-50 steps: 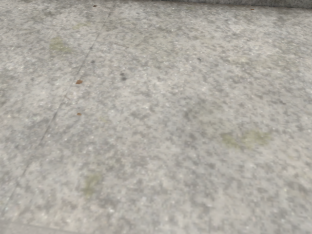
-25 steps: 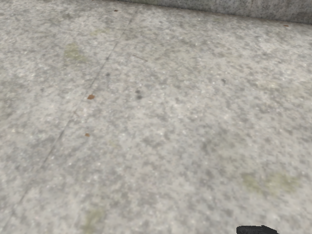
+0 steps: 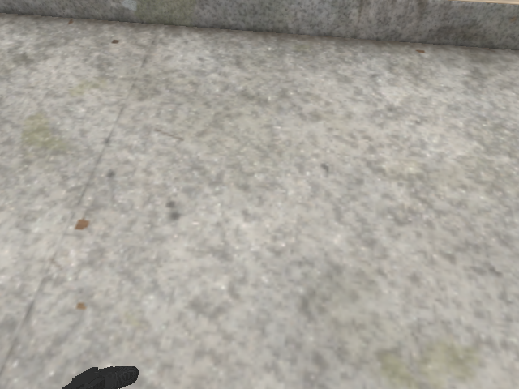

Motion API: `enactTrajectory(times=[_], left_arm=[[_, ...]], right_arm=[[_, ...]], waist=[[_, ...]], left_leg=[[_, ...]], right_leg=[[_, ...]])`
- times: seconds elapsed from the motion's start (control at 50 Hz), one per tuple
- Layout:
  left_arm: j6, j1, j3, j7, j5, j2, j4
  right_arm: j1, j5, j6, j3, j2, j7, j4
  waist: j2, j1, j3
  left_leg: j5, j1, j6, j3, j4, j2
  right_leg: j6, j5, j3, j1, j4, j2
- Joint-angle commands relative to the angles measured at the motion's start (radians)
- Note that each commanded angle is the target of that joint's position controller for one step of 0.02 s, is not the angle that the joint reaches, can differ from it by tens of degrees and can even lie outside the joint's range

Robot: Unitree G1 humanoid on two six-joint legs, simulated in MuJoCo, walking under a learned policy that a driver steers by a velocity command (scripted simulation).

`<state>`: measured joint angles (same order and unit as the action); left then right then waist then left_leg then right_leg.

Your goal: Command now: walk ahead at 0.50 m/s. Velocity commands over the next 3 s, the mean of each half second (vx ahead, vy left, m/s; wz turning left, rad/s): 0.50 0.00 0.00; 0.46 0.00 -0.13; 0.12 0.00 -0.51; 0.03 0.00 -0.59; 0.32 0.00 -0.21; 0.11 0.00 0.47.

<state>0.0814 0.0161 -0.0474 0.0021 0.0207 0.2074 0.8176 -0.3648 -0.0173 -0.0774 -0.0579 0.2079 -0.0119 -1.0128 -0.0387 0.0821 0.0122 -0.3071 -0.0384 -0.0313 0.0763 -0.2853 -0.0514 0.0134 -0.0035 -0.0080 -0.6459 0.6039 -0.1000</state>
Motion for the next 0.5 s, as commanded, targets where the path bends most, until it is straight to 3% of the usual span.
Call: enactTrajectory(times=[0.02,0.04,0.06,0.08,0.1,0.12,0.14,0.16,0.18,0.2,0.24,0.28,0.34,0.4,0.5], left_arm=[[0.022,0.088,-0.018,0.02,0.0,0.088,-0.081],[0.025,0.019,-0.028,0.022,-0.004,0.104,-0.061],[0.027,-0.124,-0.051,0.019,-0.011,0.146,-0.011],[0.03,-0.333,-0.078,0.011,-0.021,0.224,0.034],[0.024,-0.434,-0.097,0.011,-0.021,0.307,0.057],[0.017,-0.454,-0.072,0.007,-0.021,0.219,0.049],[0.015,-0.356,-0.059,0.002,-0.022,0.179,0.029],[0.015,-0.267,-0.05,0.002,-0.021,0.153,0.007],[0.017,-0.211,-0.042,0.007,-0.024,0.126,0.006],[0.022,-0.189,-0.035,0.01,-0.03,0.1,0.013],[0.026,-0.207,-0.032,0.015,-0.029,0.086,0.036],[0.029,-0.243,-0.042,0.006,-0.027,0.123,0.055],[0.024,-0.283,-0.045,-0.009,-0.021,0.142,0.074],[0.023,-0.323,-0.05,-0.012,-0.012,0.16,0.092],[0.012,-0.392,-0.059,-0.013,-0.002,0.173,0.138]], right_arm=[[-0.024,-0.002,0.009,-0.042,0.172,-0.008,0.026],[-0.006,-0.002,0.015,-0.043,0.177,-0.01,0.031],[0.008,-0.001,0.019,-0.038,0.16,-0.011,0.039],[0.029,0.012,0.016,-0.026,0.133,-0.012,0.068],[-0.06,0.01,-0.01,0.009,0.023,0.0,0.083],[-0.028,-0.002,-0.037,-0.006,0.091,0.01,0.069],[0.06,-0.026,-0.049,-0.024,0.147,0.011,0.097],[0.122,-0.026,-0.049,-0.024,0.147,0.003,0.113],[0.153,-0.01,-0.042,-0.029,0.137,-0.005,0.121],[0.146,-0.002,-0.028,-0.033,0.124,-0.011,0.124],[0.118,-0.002,-0.006,-0.031,0.089,-0.011,0.124],[0.157,0.007,0.001,-0.03,0.082,-0.01,0.141],[0.264,0.013,0.002,-0.023,0.073,-0.004,0.175],[0.36,0.006,0.001,-0.015,0.069,0.006,0.194],[0.481,-0.005,-0.004,-0.008,0.085,0.027,0.229]], waist=[[0.111,-0.036,-0.049],[0.118,-0.077,-0.017],[0.104,-0.137,0.064],[0.032,-0.211,0.217],[-0.224,-0.192,0.347],[-0.198,-0.212,0.387],[-0.145,-0.194,0.255],[-0.061,-0.163,0.172],[-0.014,-0.131,0.105],[-0.024,-0.094,0.072],[-0.042,-0.064,0.051],[-0.03,-0.061,0.022],[-0.019,-0.081,-0.002],[-0.025,-0.11,-0.026],[-0.034,-0.149,-0.075]], left_leg=[[0.4,0.054,-0.151,-0.169,-0.004,0.316],[0.538,0.055,-0.137,-0.152,-0.081,0.296],[0.67,0.018,-0.117,-0.114,-0.238,0.246],[0.533,-0.179,-0.08,-0.062,-0.522,0.189],[0.036,-0.603,-0.001,-0.025,-0.896,0.019],[-0.235,-0.726,-0.01,-0.179,-1.036,0.021],[-0.164,-0.803,-0.02,-0.176,-1.083,0.074],[-0.071,-0.774,-0.022,-0.146,-1.054,0.128],[-0.018,-0.728,-0.018,-0.133,-0.994,0.159],[0.013,-0.663,-0.017,-0.14,-0.943,0.186],[0.039,-0.615,-0.013,-0.136,-0.878,0.195],[0.106,-0.654,0.002,-0.129,-0.79,0.202],[0.258,-0.673,0.018,-0.122,-0.597,0.199],[0.36,-0.623,0.019,-0.097,-0.43,0.168],[0.3,-0.621,-0.008,-0.083,-0.295,0.143]], right_leg=[[0.036,0.109,0.021,0.034,-0.078,0.029],[0.054,0.119,0.048,0.142,-0.12,0.06],[0.082,0.104,0.065,0.342,-0.134,0.09],[0.15,-0.004,-0.096,0.675,-0.077,-0.051],[0.315,0.143,-0.53,1.048,-0.167,-0.284],[0.317,0.197,-0.689,1.076,-0.263,-0.29],[0.27,0.186,-0.538,0.966,-0.275,-0.261],[0.244,0.111,-0.409,0.809,-0.298,-0.225],[0.229,0.053,-0.328,0.664,-0.335,-0.191],[0.211,0.031,-0.265,0.567,-0.369,-0.156],[0.212,-0.003,-0.209,0.497,-0.41,-0.131],[0.221,-0.068,-0.164,0.486,-0.439,-0.129],[0.206,-0.089,-0.108,0.497,-0.458,-0.113],[0.185,-0.042,-0.06,0.504,-0.468,-0.093],[0.178,0.012,-0.071,0.62,-0.416,-0.146]])
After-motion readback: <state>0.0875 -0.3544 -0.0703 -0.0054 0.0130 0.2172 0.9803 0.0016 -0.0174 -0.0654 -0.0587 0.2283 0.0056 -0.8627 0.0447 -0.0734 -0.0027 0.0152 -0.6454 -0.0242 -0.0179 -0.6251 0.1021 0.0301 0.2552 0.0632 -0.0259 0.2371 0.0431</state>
